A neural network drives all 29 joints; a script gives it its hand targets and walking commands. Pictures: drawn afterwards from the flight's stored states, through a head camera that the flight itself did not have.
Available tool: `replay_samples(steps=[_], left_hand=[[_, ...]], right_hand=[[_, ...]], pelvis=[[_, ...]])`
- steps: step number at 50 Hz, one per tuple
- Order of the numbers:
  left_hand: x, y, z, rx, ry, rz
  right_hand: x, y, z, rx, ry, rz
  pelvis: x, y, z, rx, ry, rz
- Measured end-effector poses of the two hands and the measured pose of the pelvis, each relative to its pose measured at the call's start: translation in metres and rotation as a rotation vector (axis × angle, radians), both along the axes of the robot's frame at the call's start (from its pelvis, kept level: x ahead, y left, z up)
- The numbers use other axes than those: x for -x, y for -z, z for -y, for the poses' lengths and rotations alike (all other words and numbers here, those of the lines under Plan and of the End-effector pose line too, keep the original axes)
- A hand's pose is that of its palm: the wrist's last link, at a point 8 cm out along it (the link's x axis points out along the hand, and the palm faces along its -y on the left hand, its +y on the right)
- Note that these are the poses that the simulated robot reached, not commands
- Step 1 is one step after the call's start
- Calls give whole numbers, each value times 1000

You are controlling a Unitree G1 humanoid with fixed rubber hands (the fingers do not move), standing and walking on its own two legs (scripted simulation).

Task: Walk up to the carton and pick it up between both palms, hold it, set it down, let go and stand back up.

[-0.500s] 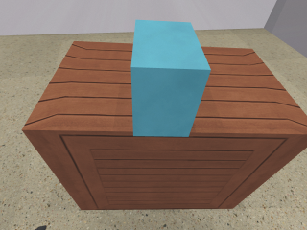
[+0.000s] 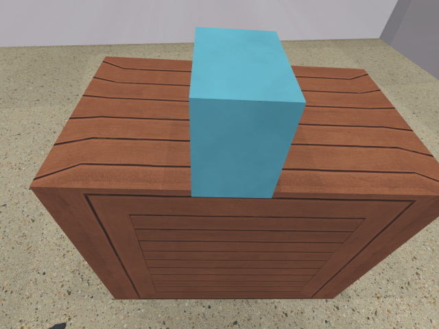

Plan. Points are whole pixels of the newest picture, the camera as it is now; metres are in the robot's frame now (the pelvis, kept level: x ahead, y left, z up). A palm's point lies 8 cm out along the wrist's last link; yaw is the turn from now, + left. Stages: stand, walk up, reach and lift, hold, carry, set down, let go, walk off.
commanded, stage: walk up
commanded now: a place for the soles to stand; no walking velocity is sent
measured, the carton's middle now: (234, 113) +0.52 -0.01 +0.14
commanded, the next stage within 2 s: none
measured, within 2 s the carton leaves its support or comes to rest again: neither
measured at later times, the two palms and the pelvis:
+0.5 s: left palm out of the picture +0.10 +0.31 -0.10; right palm out of the picture +0.07 -0.32 -0.09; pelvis +0.00 +0.00 +0.00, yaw +0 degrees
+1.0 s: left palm out of the picture +0.09 +0.31 -0.11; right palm out of the picture +0.07 -0.32 -0.09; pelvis +0.00 +0.00 +0.00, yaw +1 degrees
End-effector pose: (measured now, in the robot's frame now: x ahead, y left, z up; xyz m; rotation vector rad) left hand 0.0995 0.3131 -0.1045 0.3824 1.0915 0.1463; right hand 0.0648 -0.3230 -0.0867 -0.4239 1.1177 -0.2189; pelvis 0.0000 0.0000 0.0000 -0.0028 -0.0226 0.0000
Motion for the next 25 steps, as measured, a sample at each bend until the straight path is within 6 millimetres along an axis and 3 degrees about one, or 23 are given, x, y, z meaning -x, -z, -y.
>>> replay_samples(steps=[25], left_hand=[[3,0,1,2,-12,-2]], right_hand=[[-4,1,1,-1,-10,-8]], pelvis=[[-1,0,2,-1,-6,-1]])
